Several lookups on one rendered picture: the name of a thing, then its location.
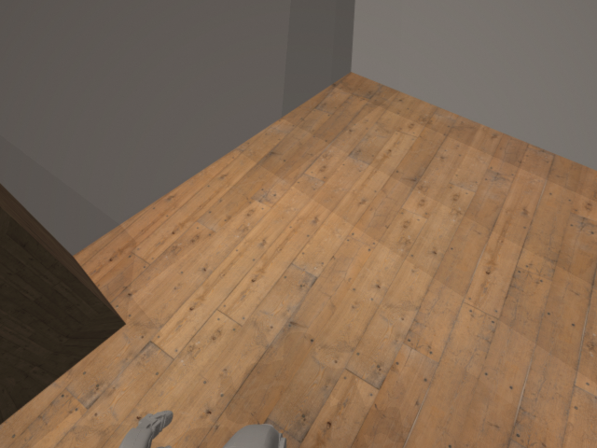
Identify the robot left hand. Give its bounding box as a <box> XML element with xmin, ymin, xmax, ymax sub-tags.
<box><xmin>119</xmin><ymin>411</ymin><xmax>174</xmax><ymax>448</ymax></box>

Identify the left robot thigh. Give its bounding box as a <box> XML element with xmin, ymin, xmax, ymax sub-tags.
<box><xmin>223</xmin><ymin>425</ymin><xmax>286</xmax><ymax>448</ymax></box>

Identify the cabinet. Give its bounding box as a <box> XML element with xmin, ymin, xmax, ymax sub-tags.
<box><xmin>0</xmin><ymin>184</ymin><xmax>126</xmax><ymax>425</ymax></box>

